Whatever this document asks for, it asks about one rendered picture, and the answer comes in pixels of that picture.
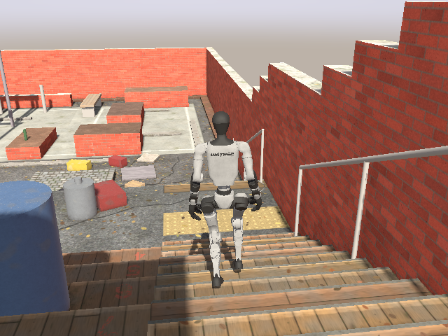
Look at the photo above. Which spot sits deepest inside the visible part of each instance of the right robot upper arm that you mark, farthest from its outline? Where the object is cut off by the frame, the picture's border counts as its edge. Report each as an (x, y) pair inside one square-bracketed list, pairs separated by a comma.
[(244, 148)]

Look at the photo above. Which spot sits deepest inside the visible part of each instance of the left robot upper arm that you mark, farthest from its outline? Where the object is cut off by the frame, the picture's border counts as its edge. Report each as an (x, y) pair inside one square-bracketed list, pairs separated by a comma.
[(200, 149)]

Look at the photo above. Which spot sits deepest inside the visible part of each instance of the right robot foot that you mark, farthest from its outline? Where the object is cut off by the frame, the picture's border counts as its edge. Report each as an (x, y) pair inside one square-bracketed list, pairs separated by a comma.
[(238, 264)]

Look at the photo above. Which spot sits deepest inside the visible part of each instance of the robot right forearm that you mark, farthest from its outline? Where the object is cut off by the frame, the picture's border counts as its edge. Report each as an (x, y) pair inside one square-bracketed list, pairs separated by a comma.
[(253, 185)]

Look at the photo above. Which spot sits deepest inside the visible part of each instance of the left robot hand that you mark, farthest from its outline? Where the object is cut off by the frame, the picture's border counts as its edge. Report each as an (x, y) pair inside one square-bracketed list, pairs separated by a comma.
[(195, 208)]

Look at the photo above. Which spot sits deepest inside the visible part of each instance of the right robot hand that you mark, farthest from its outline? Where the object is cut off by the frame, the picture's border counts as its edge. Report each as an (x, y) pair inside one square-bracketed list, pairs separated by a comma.
[(251, 200)]

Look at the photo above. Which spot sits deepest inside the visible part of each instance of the robot left forearm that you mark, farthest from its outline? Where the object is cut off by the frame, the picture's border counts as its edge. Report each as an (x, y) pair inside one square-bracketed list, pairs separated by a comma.
[(194, 191)]

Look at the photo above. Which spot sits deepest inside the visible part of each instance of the left robot shin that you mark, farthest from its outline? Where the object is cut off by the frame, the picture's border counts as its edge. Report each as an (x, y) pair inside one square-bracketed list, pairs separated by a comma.
[(215, 253)]

